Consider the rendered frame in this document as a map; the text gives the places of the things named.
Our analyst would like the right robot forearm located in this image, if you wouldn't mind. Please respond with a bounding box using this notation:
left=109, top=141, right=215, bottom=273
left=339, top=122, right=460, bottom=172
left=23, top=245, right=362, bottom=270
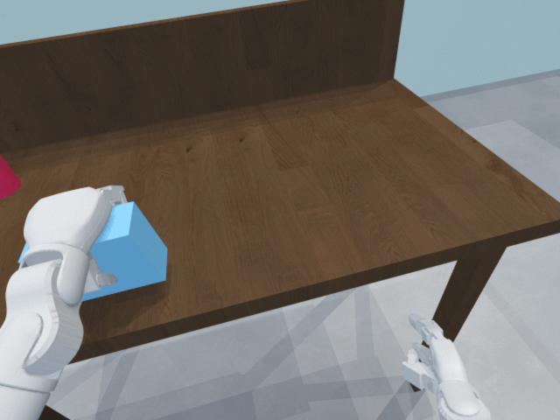
left=437, top=380, right=491, bottom=420

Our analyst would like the robot left hand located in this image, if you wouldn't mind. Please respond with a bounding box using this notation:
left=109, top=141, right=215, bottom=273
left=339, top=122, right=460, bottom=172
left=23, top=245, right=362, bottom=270
left=24, top=185, right=128, bottom=294

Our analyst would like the robot right hand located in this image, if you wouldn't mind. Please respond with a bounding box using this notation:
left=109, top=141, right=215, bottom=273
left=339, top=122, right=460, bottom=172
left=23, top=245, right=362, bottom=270
left=402, top=314, right=469, bottom=395

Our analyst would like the sponge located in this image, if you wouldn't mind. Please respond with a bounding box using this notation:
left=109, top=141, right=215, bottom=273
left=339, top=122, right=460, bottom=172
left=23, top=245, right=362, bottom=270
left=18, top=201, right=167, bottom=301

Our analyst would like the table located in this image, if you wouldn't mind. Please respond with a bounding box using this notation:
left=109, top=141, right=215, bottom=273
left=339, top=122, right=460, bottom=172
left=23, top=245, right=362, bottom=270
left=0, top=0, right=560, bottom=420

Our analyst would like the left robot forearm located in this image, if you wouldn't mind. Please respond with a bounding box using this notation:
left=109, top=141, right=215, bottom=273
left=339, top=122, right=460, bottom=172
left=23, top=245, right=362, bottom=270
left=0, top=243, right=90, bottom=420

